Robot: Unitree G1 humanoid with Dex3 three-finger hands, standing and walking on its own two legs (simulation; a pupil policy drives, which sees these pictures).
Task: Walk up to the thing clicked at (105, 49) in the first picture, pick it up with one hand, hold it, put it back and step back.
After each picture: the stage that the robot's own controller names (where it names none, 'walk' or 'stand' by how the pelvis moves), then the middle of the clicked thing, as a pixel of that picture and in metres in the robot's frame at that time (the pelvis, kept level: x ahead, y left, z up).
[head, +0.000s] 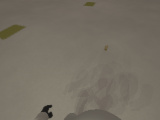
stand; (106, 48) +1.59 -0.34 -0.72
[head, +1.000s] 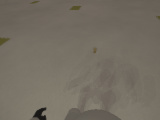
walk; (94, 50) +1.49 +0.03 -0.70
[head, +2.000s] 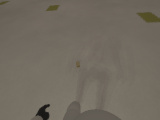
walk; (77, 64) +0.95 +0.29 -0.72
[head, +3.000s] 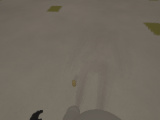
walk; (74, 83) +0.57 +0.25 -0.70
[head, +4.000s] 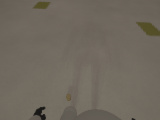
stand; (68, 97) +0.33 +0.22 -0.70
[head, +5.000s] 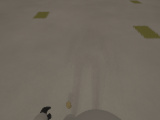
stand; (68, 105) +0.29 +0.24 -0.72
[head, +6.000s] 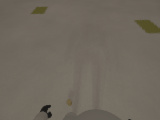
stand; (69, 102) +0.28 +0.24 -0.72
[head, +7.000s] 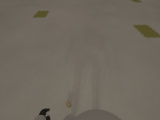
stand; (68, 104) +0.29 +0.24 -0.73
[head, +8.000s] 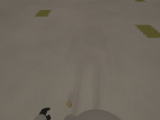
stand; (69, 104) +0.29 +0.23 -0.73
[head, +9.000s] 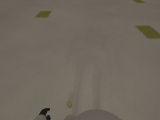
stand; (69, 104) +0.29 +0.23 -0.73
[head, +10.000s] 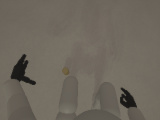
go down; (65, 71) +0.37 +0.23 -0.43
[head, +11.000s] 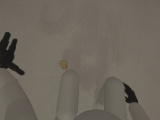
go down; (63, 64) +0.39 +0.25 -0.31
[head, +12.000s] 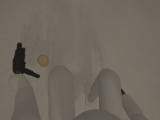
close in; (43, 61) +0.36 +0.27 -0.22
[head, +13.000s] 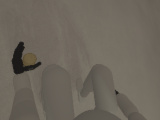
close; (29, 61) +0.37 +0.28 -0.22
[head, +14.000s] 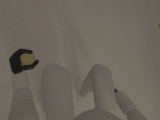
lift; (27, 60) +0.36 +0.28 -0.22
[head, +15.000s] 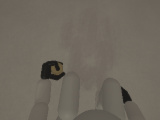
lift; (57, 71) +0.30 +0.24 -0.06
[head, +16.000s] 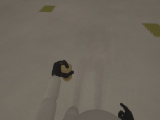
hold; (66, 72) +0.33 +0.17 +0.05
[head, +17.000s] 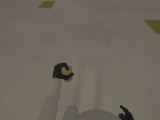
hold; (67, 74) +0.33 +0.17 +0.01
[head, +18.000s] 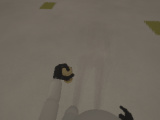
hold; (67, 75) +0.32 +0.17 +0.01
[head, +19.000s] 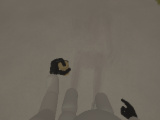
crouch; (64, 68) +0.36 +0.19 -0.05
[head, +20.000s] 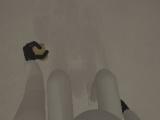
lower; (41, 53) +0.43 +0.29 -0.14
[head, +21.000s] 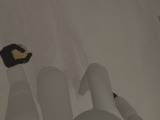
lower; (21, 55) +0.40 +0.29 -0.22
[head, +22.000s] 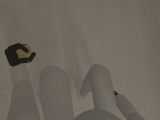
lower; (25, 54) +0.39 +0.29 -0.22
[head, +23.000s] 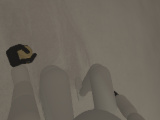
lower; (26, 55) +0.39 +0.29 -0.22
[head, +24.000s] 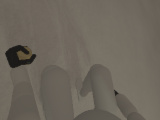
lower; (25, 56) +0.39 +0.29 -0.22
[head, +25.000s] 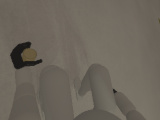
open; (28, 57) +0.38 +0.27 -0.22
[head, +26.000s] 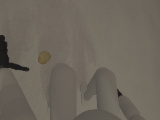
stand; (44, 58) +0.37 +0.25 -0.23
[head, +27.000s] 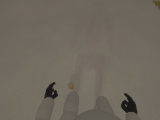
stand; (70, 86) +0.36 +0.20 -0.57
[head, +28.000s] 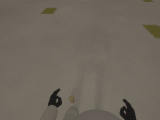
stand; (71, 99) +0.35 +0.19 -0.66
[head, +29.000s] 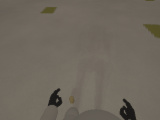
stand; (71, 100) +0.34 +0.20 -0.66
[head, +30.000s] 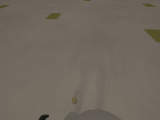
stand; (74, 100) +0.37 +0.19 -0.72
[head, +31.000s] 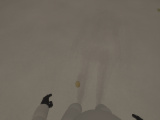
walk; (77, 84) +0.43 +0.16 -0.69
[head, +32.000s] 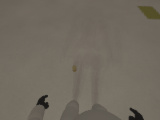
walk; (74, 68) +0.69 +0.22 -0.70
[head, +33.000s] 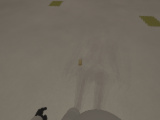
stand; (80, 62) +0.98 +0.22 -0.70
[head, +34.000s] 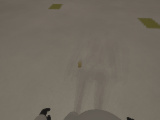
stand; (79, 64) +0.97 +0.22 -0.72
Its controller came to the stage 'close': yes
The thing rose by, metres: 0.71
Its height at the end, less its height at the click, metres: +0.00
